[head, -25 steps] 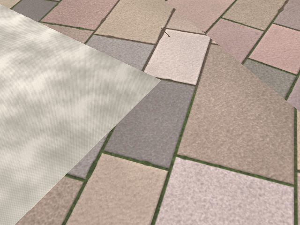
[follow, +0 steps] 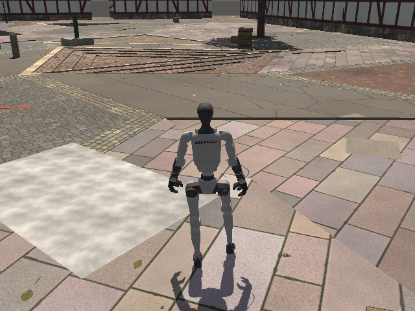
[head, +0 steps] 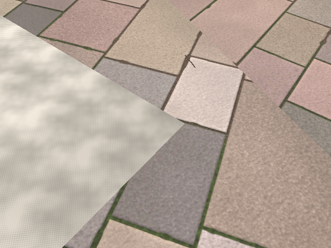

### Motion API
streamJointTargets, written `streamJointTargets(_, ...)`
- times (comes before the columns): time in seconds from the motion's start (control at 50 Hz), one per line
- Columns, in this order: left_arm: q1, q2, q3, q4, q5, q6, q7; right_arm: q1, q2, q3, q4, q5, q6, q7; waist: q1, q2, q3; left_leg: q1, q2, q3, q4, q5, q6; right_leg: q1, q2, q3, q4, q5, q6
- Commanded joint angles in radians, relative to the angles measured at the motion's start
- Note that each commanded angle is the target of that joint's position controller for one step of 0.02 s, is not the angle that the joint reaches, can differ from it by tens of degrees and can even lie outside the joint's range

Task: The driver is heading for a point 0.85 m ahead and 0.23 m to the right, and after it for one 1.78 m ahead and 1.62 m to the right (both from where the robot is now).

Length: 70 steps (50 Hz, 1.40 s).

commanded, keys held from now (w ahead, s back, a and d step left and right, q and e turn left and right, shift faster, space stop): w+e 0.56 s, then w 0.44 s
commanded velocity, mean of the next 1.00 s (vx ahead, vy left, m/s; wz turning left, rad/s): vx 0.50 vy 0.00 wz -0.31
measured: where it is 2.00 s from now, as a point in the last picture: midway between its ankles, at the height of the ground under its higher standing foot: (209, 182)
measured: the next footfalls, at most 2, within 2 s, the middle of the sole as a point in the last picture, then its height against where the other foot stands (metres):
right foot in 0.34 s outside the picture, level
left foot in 0.84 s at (173, 211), level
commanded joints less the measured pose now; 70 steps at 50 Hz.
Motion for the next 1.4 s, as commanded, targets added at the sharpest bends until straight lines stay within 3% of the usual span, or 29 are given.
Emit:
streamJointTargets(0.02, 0.023, 0.036, 0.01, -0.044, 0.003, 0.005, 0.001, -0.029, -0.13, -0.03, -0.044, -0.003, -0.022, -0.018, 0.035, 0.105, 0.011, 0.033, 0.272, -0.164, -0.178, 0.265, 0.165, -0.077, -0.022, 0.029, -0.108, 0.154, 0.013)
streamJointTargets(0.1, -0.09, 0.017, 0.0, -0.074, -0.008, -0.001, -0.018, 0.002, -0.152, -0.033, -0.011, -0.006, -0.023, -0.03, -0.013, 0.103, 0.048, 0.073, 0.27, -0.073, -0.204, 0.211, 0.122, -0.065, 0.019, 0.018, -0.314, 0.32, -0.008)
streamJointTargets(0.22, -0.22, 0.012, -0.009, -0.156, -0.012, -0.005, -0.057, 0.05, -0.164, -0.039, 0.045, 0.006, -0.003, -0.041, -0.057, 0.091, 0.091, 0.272, 0.334, 0.003, -0.142, 0.278, 0.089, -0.127, 0.054, -0.01, -0.45, 0.235, -0.052)
streamJointTargets(0.28, -0.185, 0.037, 0.002, -0.181, -0.009, -0.004, -0.073, 0.014, -0.197, -0.047, 0.039, 0.009, 0.016, -0.051, -0.018, 0.127, 0.04, 0.308, 0.336, 0.052, 0.001, 0.651, 0.053, -0.002, 0.115, -0.096, -0.462, 0.087, -0.096)
streamJointTargets(0.32, 0.031, 0.103, 0.042, -0.14, -0.009, 0.002, -0.068, -0.013, -0.214, -0.048, 0.027, 0.011, 0.034, -0.063, 0.101, 0.13, -0.091, 0.253, 0.291, 0.108, 0.309, 0.901, 0.01, 0.303, 0.204, -0.15, -0.508, 0.079, -0.146)
streamJointTargets(0.34, 0.197, 0.182, 0.075, -0.109, -0.008, 0.007, -0.052, -0.004, -0.202, -0.039, 0.006, 0.003, 0.03, -0.071, 0.169, 0.055, -0.189, 0.031, 0.249, 0.115, 0.594, 0.685, -0.03, 0.611, 0.123, 0.014, -0.527, 0.118, -0.202)
streamJointTargets(0.36, 0.236, 0.291, 0.095, -0.108, -0.014, 0.005, -0.044, 0.116, -0.041, 0.014, -0.034, -0.029, -0.002, -0.046, 0.076, -0.219, -0.307, -0.442, 0.045, 0.06, 0.984, -0.22, -0.099, 1.011, -0.149, 0.559, -0.577, 0.018, -0.4)
streamJointTargets(0.38, 0.28, 0.21, 0.073, -0.115, -0.012, 0.001, -0.041, 0.037, -0.111, 0.005, -0.036, 0.002, -0.045, -0.029, 0.137, -0.138, -0.424, -0.579, 0.011, -0.151, 1.113, -0.396, -0.085, 1.092, -0.204, 0.817, -0.745, -0.108, -0.431)
streamJointTargets(0.4, 0.238, 0.162, 0.059, -0.116, -0.003, -0.002, -0.037, -0.069, -0.163, -0.01, -0.07, 0.04, -0.067, -0.019, 0.151, -0.091, -0.274, -0.661, 0.071, -0.17, 1.108, -0.315, -0.057, 0.999, -0.167, 0.663, -0.759, -0.075, -0.365)
streamJointTargets(0.44, 0.094, 0.109, 0.041, -0.156, -0.001, -0.001, -0.033, -0.13, -0.152, -0.009, -0.086, 0.012, -0.074, -0.03, 0.071, 0.057, -0.109, -0.576, 0.146, -0.148, 0.939, -0.189, -0.051, 0.68, -0.094, 0.45, -0.78, 0.109, -0.311)
streamJointTargets(0.46, 0.055, 0.087, 0.033, -0.175, 0.009, -0.001, -0.03, -0.116, -0.161, -0.018, -0.087, -0.001, -0.062, -0.034, 0.032, 0.043, -0.088, -0.495, 0.171, -0.153, 0.885, -0.165, -0.058, 0.576, -0.064, 0.393, -0.805, 0.187, -0.303)
streamJointTargets(0.52, 0.043, 0.106, 0.038, -0.19, 0.003, -0.004, -0.021, -0.091, -0.126, -0.017, -0.095, -0.015, -0.027, -0.039, -0.004, 0.02, -0.052, -0.433, 0.17, -0.123, 0.758, -0.121, -0.101, 0.43, -0.02, 0.302, -0.847, 0.294, -0.309)
streamJointTargets(0.62, 0.115, 0.123, 0.043, -0.167, -0.008, 0.002, 0.003, -0.255, -0.076, 0.003, -0.134, -0.014, -0.022, -0.035, 0.06, -0.018, -0.019, -0.385, 0.124, -0.092, 0.385, 0.209, -0.133, 0.379, 0.055, 0.179, -0.843, 0.249, -0.238)
streamJointTargets(0.72, 0.198, 0.125, 0.04, -0.126, -0.01, 0.007, 0.001, -0.378, -0.101, 0.0, -0.172, 0.004, -0.041, -0.012, 0.117, -0.037, 0.008, -0.378, 0.099, -0.098, 0.224, 0.254, -0.099, 0.501, -0.008, 0.25, -0.789, 0.161, -0.22)
streamJointTargets(0.8, 0.186, 0.137, 0.044, -0.117, -0.006, 0.022, 0.006, -0.318, -0.137, -0.016, -0.172, 0.005, -0.056, -0.004, 0.067, -0.07, -0.001, -0.299, 0.074, -0.072, 0.148, 0.104, -0.038, 0.61, -0.047, 0.305, -0.686, 0.316, -0.19)
streamJointTargets(0.82, 0.169, 0.123, 0.038, -0.123, -0.005, 0.024, 0.006, -0.223, -0.16, -0.03, -0.145, 0.0, -0.058, -0.009, 0.017, -0.064, -0.054, -0.16, 0.061, -0.056, 0.117, 0.118, -0.009, 0.602, -0.003, 0.274, -0.59, 0.453, -0.168)
streamJointTargets(0.84, 0.149, 0.089, 0.022, -0.142, 0.004, 0.023, 0.004, -0.074, -0.203, -0.045, -0.122, -0.012, -0.061, -0.015, -0.053, -0.024, -0.18, 0.083, 0.163, -0.151, 0.156, 0.162, 0.053, 0.507, 0.05, 0.223, -0.38, 0.433, -0.134)
streamJointTargets(0.86, 0.256, 0.03, 0.002, -0.149, 0.001, 0.009, 0.004, 0.072, -0.29, -0.069, -0.099, -0.02, -0.055, -0.018, -0.056, 0.181, -0.335, 0.474, 0.37, -0.48, 0.166, 0.111, 0.197, 0.174, 0.187, 0.115, -0.027, 0.127, -0.058)
streamJointTargets(0.88, 0.286, 0.036, -0.004, -0.146, -0.013, -0.002, 0.003, 0.135, -0.251, -0.065, -0.056, 0.007, -0.043, -0.008, -0.063, 0.352, -0.359, 0.562, 0.466, -0.785, 0.024, -0.126, 0.261, -0.058, 0.234, 0.115, 0.164, -0.376, -0.031)
streamJointTargets(0.9, 0.196, 0.119, 0.016, -0.155, -0.026, -0.007, 0.0, 0.084, -0.184, -0.044, -0.067, 0.022, -0.038, -0.009, -0.077, 0.223, -0.204, 0.45, 0.437, -0.73, -0.012, -0.288, 0.213, -0.154, 0.17, 0.15, 0.238, -0.331, -0.038)
streamJointTargets(0.94, 0.062, 0.11, 0.015, -0.19, -0.006, -0.007, -0.004, -0.038, -0.134, -0.021, -0.088, 0.003, -0.024, -0.009, -0.036, 0.097, -0.023, 0.181, 0.354, -0.51, -0.069, -0.181, 0.164, -0.134, 0.086, 0.076, 0.157, -0.179, -0.037)
streamJointTargets(1.02, 0.102, 0.052, 0.012, -0.177, 0.003, 0.007, -0.005, -0.073, -0.128, -0.015, -0.076, 0.0, -0.032, -0.006, 0.025, 0.144, -0.007, 0.021, 0.272, -0.325, -0.142, 0.081, 0.16, -0.015, 0.035, 0.037, 0.008, -0.071, -0.014)
streamJointTargets(1.18, -0.124, 0.004, -0.008, -0.231, 0.004, -0.01, -0.019, 0.014, -0.18, -0.021, -0.008, 0.012, -0.01, -0.027, -0.045, 0.116, 0.028, 0.055, 0.226, -0.111, -0.134, 0.362, 0.109, 0.042, 0.072, -0.03, -0.437, 0.294, 0.007)
streamJointTargets(1.26, -0.165, 0.02, -0.001, -0.258, -0.001, -0.014, -0.048, 0.03, -0.188, -0.019, 0.02, 0.007, 0.01, -0.035, -0.045, 0.134, 0.004, 0.147, 0.263, -0.073, -0.025, 0.503, 0.071, 0.096, 0.112, -0.031, -0.513, 0.263, -0.036)
streamJointTargets(1.32, 0.007, 0.099, 0.037, -0.227, 0.015, -0.012, -0.054, -0.031, -0.213, -0.03, 0.003, 0.02, 0.031, -0.055, 0.063, 0.128, -0.088, 0.166, 0.227, -0.031, 0.245, 0.688, 0.014, 0.308, 0.181, -0.07, -0.604, 0.223, -0.092)
streamJointTargets(1.34, 0.106, 0.169, 0.06, -0.214, 0.017, -0.009, -0.043, -0.015, -0.193, -0.023, -0.016, 0.003, 0.03, -0.062, 0.096, 0.049, -0.172, 0.043, 0.172, 0.013, 0.471, 0.523, -0.037, 0.516, 0.098, 0.026, -0.598, 0.526, -0.14)
streamJointTargets(1.36, 0.149, 0.251, 0.067, -0.229, 0.032, 0.001, -0.028, 0.079, -0.107, 0.006, -0.048, -0.039, 0.017, -0.056, 0.047, -0.191, -0.296, -0.305, 0.028, 0.034, 0.857, -0.205, -0.105, 0.859, -0.16, 0.368, -0.511, 0.979, -0.298)
streamJointTargets(1.38, 0.157, 0.206, 0.053, -0.246, 0.022, 0.007, -0.027, 0.141, -0.124, 0.019, -0.039, -0.027, 0.005, -0.039, 0.053, -0.217, -0.473, -0.444, -0.017, -0.121, 1.062, -0.534, -0.127, 0.984, -0.28, 0.61, -0.57, 0.946, -0.439)
streamJointTargets(1.4, 0.109, 0.163, 0.047, -0.264, 0.015, 0.02, -0.027, 0.075, -0.196, -0.001, -0.043, 0.001, 0.007, -0.031, 0.08, -0.097, -0.415, -0.485, 0.042, -0.172, 1.102, -0.463, -0.124, 0.893, -0.209, 0.517, -0.601, 0.77, -0.394)
Velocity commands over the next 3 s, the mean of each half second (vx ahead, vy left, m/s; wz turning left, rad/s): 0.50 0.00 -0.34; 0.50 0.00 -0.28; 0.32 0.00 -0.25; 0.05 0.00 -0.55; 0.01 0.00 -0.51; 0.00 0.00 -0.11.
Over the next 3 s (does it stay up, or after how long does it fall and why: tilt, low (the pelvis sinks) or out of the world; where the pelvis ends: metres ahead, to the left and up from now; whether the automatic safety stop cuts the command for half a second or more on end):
stays up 0.79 -0.22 -0.01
